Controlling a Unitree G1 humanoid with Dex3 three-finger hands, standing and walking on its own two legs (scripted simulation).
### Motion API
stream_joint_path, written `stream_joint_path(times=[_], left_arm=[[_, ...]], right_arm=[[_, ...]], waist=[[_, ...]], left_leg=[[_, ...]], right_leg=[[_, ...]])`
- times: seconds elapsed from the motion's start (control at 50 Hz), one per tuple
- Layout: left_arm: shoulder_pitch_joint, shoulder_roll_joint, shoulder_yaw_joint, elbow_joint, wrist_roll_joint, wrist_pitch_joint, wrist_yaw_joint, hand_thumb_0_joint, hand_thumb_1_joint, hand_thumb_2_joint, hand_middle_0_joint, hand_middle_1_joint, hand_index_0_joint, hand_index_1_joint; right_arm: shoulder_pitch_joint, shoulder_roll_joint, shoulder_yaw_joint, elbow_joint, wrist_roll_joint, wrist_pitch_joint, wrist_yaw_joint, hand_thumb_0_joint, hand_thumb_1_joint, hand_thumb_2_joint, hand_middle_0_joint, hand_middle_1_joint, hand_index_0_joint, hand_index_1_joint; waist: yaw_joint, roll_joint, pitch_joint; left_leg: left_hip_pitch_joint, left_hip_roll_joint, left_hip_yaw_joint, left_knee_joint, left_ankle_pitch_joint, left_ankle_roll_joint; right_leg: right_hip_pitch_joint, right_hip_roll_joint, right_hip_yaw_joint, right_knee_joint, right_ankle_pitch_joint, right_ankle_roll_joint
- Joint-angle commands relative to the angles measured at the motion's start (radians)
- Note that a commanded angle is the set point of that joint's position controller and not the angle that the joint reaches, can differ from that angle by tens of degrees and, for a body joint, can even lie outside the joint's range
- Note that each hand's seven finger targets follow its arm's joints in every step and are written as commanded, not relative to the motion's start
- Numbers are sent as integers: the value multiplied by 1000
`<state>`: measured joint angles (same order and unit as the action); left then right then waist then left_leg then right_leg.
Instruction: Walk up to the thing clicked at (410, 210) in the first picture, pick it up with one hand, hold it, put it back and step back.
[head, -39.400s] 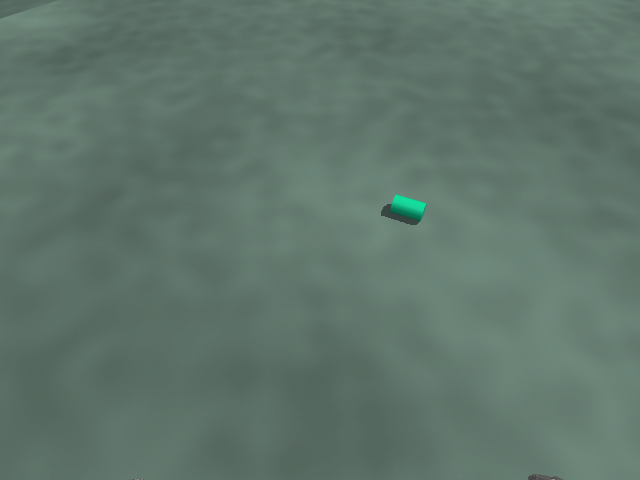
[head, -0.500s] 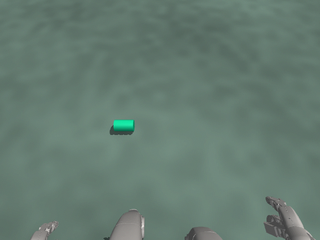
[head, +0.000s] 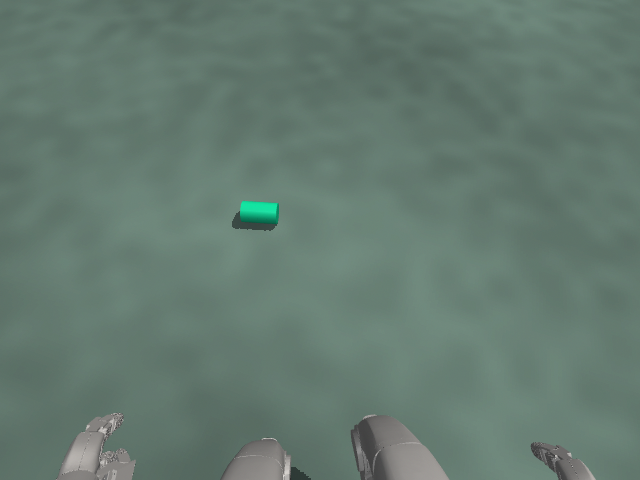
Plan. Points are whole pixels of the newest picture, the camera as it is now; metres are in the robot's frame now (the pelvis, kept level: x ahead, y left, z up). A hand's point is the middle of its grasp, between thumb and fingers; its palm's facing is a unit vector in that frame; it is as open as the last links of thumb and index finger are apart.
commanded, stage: step back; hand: left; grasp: from above
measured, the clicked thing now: (260, 212) +0.99 +0.23 -0.72
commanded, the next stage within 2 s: stand in 1.26 s
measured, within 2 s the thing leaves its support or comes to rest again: neither
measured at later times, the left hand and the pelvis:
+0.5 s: hand out of the picture -0.06 +0.26 -0.14, palm faces +0.04 -0.90 -0.43, open 7.4 cm; pelvis -0.10 -0.02 +0.00, yaw +1 degrees
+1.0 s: hand out of the picture +0.00 +0.24 -0.14, palm faces +0.06 -0.92 -0.38, open 7.4 cm; pelvis -0.06 -0.03 +0.00, yaw +3 degrees
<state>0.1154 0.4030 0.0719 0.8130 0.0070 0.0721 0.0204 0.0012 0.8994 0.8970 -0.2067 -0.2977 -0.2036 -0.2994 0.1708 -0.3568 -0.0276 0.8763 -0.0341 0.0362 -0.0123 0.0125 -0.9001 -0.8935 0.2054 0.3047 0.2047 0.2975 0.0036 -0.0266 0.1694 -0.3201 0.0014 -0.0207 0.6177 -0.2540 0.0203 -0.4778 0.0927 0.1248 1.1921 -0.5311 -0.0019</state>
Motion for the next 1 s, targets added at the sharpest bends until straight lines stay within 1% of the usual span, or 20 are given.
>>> stream_joint_path(times=[0.0,0.1,0.12,0.16,0.18,0.24,0.36,0.42,0.44,0.46,0.48,0.5,0.66,0.68,0.7,0.72,0.74,0.82,0.9,0.98], left_arm=[[55,165,55,-53,12,-29,-3,0,900,900,-200,-300,-200,-300],[181,156,55,50,20,-60,-19,0,900,900,-200,-300,-200,-300],[229,172,64,82,28,-69,-15,0,900,900,-200,-300,-200,-300],[134,345,107,29,45,-75,-9,0,900,900,-200,-300,-200,-300],[50,367,106,4,47,-78,-6,0,900,900,-200,-300,-200,-300],[-35,252,77,2,40,-99,-2,0,900,900,-200,-300,-200,-300],[91,260,82,41,43,-111,-15,0,900,900,-200,-300,-200,-300],[63,247,59,38,29,-93,-23,0,900,900,-200,-300,-200,-300],[83,207,40,38,29,-89,-25,0,900,900,-200,-300,-200,-300],[77,154,26,35,22,-90,-26,0,900,900,-200,-300,-200,-300],[22,153,29,37,5,-89,-26,0,900,900,-200,-300,-200,-300],[-2,220,49,36,17,-91,-21,0,900,900,-200,-300,-200,-300],[149,158,52,125,21,-121,-24,0,900,900,-200,-300,-200,-300],[168,183,59,137,27,-126,-15,0,900,900,-200,-300,-200,-300],[209,265,78,132,41,-134,-5,0,900,900,-200,-300,-200,-300],[154,325,86,114,35,-135,-6,0,900,900,-200,-300,-200,-300],[95,310,83,88,30,-137,-9,0,900,900,-200,-300,-200,-300],[49,229,52,91,16,-152,-3,0,900,900,-200,-300,-200,-300],[49,222,41,92,6,-138,2,0,900,900,-200,-300,-200,-300],[27,185,15,70,-7,-113,4,0,900,900,-200,-300,-200,-300]], right_arm=[[-21,-267,-81,-92,-7,-28,-22,0,-900,-900,200,300,200,300],[-43,-325,-96,-88,-4,-5,-6,0,-900,-900,200,300,200,300],[-41,-281,-83,-84,0,1,-4,0,-900,-900,200,300,200,300],[-99,-194,-63,-123,5,-6,-13,0,-900,-900,200,300,200,300],[-122,-250,-83,-112,10,-5,-15,0,-900,-900,200,300,200,300],[-12,-227,-72,-39,19,-19,-8,0,-900,-900,200,300,200,300],[-56,-218,-67,-24,-3,-53,22,0,-900,-900,200,300,200,300],[27,-202,-75,27,1,-72,19,0,-900,-900,200,300,200,300],[60,-213,-86,43,-1,-79,14,0,-900,-900,200,300,200,300],[101,-255,-99,51,-5,-87,10,0,-900,-900,200,300,200,300],[103,-334,-111,50,-3,-85,11,0,-900,-900,200,300,200,300],[99,-371,-123,41,-3,-85,15,0,-900,-900,200,300,200,300],[-27,-253,-79,11,8,-62,19,0,-900,-900,200,300,200,300],[-16,-196,-60,6,15,-56,16,0,-900,-900,200,300,200,300],[-31,-133,-43,-19,22,-57,12,0,-900,-900,200,300,200,300],[-38,-179,-57,-9,13,-49,-4,0,-900,-900,200,300,200,300],[-2,-225,-69,12,16,-52,-7,0,-900,-900,200,300,200,300],[45,-193,-59,63,13,-65,3,0,-900,-900,200,300,200,300],[12,-161,-52,66,14,-63,6,0,-900,-900,200,300,200,300],[11,-221,-73,89,4,-65,-2,0,-900,-900,200,300,200,300]], waist=[[-9,177,-191],[26,239,-242],[41,159,-235],[80,-173,-145],[65,-148,-55],[-10,-72,-40],[72,-155,-64],[16,-125,-102],[0,-69,-135],[-21,61,-180],[-29,172,-161],[-51,147,-114],[51,163,-138],[65,81,-143],[91,-139,-147],[79,-116,-99],[47,-58,-65],[16,-82,-108],[22,-145,-165],[0,3,-226]], left_leg=[[168,254,-226,-166,339,229],[41,209,-169,-171,-105,152],[-43,169,-134,-68,-161,108],[-241,-42,-105,250,-316,-18],[-178,-13,-183,388,-295,-35],[-174,-59,-146,435,-137,-31],[-148,-6,-40,75,-246,-43],[110,-35,39,-210,-112,-16],[234,-33,-3,-252,-49,-1],[327,104,-239,-303,-157,49],[236,269,-495,-374,-431,156],[155,337,-555,-398,-455,240],[-56,142,-152,-146,-89,104],[-157,99,-117,-41,-91,63],[-310,-49,-60,201,-176,3],[-251,-37,-105,304,-341,-8],[-242,-6,-135,361,-321,-7],[-137,27,-92,238,-186,-18],[-6,12,47,33,-96,-14],[211,111,-57,-117,398,46]], right_leg=[[32,-48,-28,-170,-19,23],[316,-52,-170,-711,126,-35],[383,-68,-99,-801,144,-48],[149,-469,446,-965,-226,-232],[-32,-519,503,-1000,-296,-283],[73,-319,178,-888,-30,-166],[284,-337,168,-883,-85,-181],[204,-313,77,-771,129,-151],[152,-271,23,-679,214,-115],[38,-193,-59,-543,232,-63],[-28,-88,-166,-410,20,-26],[-16,-124,-96,-297,-50,-31],[372,-60,-202,-712,216,-28],[484,-97,-115,-763,219,-36],[510,-333,277,-916,80,-110],[318,-511,429,-975,-32,-214],[287,-524,420,-958,19,-263],[314,-371,82,-820,569,-175],[336,-337,-39,-692,969,-142],[200,-230,-83,-562,662,-47]])
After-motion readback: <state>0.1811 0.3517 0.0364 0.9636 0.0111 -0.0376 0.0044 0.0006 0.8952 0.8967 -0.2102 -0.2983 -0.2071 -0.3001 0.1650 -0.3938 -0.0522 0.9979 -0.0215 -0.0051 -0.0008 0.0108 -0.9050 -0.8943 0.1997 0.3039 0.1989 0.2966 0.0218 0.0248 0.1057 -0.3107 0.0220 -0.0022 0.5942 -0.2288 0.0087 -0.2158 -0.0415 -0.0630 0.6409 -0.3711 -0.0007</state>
